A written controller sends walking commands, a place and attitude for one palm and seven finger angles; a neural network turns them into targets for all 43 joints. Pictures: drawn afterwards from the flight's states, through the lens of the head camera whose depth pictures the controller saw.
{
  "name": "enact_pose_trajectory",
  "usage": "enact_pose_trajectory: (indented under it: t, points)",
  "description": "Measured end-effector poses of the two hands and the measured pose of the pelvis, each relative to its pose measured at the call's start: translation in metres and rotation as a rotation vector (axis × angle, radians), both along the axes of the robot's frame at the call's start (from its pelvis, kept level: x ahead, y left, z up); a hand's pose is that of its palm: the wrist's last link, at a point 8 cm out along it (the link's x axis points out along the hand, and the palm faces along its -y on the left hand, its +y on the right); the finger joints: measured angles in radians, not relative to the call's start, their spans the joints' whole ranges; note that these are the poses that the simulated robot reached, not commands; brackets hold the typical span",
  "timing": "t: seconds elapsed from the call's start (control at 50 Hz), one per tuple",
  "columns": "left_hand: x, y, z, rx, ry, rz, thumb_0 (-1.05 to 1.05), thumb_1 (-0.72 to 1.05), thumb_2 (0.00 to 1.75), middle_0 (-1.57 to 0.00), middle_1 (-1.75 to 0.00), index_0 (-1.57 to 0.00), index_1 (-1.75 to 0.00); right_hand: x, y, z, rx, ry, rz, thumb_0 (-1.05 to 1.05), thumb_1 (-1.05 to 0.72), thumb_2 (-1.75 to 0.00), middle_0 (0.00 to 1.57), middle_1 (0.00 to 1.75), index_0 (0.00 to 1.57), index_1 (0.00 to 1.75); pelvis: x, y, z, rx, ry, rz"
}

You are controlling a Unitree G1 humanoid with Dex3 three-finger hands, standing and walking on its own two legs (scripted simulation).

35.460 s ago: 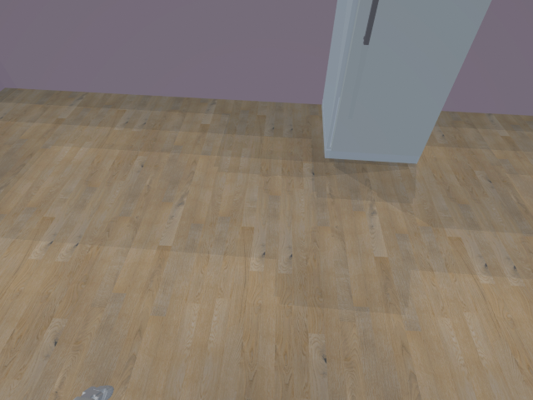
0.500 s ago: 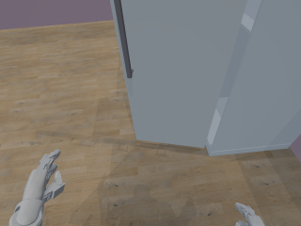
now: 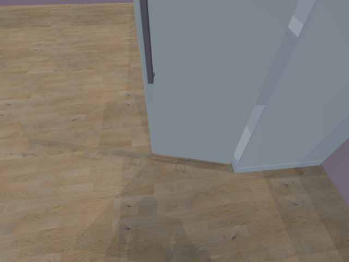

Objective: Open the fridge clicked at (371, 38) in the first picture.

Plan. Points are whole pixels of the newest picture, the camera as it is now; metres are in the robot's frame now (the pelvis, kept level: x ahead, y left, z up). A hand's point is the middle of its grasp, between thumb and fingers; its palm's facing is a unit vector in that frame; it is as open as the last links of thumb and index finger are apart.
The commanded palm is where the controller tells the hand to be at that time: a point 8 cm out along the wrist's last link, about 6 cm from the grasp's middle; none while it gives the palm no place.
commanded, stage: let the arm hang, fingers relaxed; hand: left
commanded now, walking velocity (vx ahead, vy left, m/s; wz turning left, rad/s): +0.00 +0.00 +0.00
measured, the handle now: (148, 33) +0.79 +0.15 +0.12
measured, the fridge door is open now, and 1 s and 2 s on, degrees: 75 75 75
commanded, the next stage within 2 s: look to check the result in 0.48 s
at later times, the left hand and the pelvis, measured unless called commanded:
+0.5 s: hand out of the picture +0.02 +0.20 -0.18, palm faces -0.04 -0.98 -0.19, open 7.3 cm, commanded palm none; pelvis +0.00 +0.03 +0.00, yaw -1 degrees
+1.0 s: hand out of the picture +0.01 +0.19 -0.18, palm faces -0.04 -0.98 -0.17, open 7.4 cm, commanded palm none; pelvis +0.00 +0.02 +0.00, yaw -2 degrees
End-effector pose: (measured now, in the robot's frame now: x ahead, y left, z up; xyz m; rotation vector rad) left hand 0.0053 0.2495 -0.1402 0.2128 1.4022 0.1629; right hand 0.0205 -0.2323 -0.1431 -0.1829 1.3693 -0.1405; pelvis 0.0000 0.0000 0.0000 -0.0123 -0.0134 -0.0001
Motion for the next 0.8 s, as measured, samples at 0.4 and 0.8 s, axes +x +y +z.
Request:
enact_pose_trajectory:
  t: [0.4, 0.8]
  points:
    - [0.026, -0.002, -0.008, -0.056, -0.046, -0.04, 0.0, 0.92, 0.9, -0.2, -0.3, -0.2, -0.3, -0.026, 0.034, -0.002, 0.016, 0.03, -0.07, 0.01, -0.91, -0.9, 0.2, 0.3, 0.2, 0.3, 0.002, 0.023, 0.0, 0.01, -0.009, -0.025]
    - [-0.009, -0.007, -0.01, -0.068, 0.051, -0.014, 0.0, 0.91, 0.9, -0.2, -0.3, -0.2, -0.3, -0.025, 0.037, -0.003, 0.017, 0.038, -0.08, 0.01, -0.91, -0.9, 0.2, 0.3, 0.2, 0.3, 0.002, 0.025, 0.0, 0.011, -0.01, -0.03]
